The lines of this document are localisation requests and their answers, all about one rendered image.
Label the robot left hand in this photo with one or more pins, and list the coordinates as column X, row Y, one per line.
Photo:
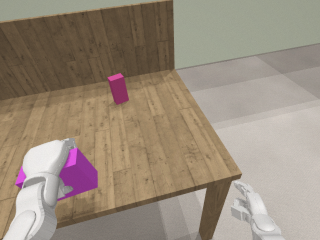
column 50, row 158

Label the left robot forearm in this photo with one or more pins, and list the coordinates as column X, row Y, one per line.
column 35, row 217

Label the table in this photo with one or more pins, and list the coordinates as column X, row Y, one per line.
column 54, row 85

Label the sponge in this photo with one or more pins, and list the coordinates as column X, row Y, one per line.
column 77, row 172

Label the robot right hand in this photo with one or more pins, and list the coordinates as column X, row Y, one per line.
column 244, row 210

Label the right robot forearm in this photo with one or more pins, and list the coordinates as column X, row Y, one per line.
column 263, row 227

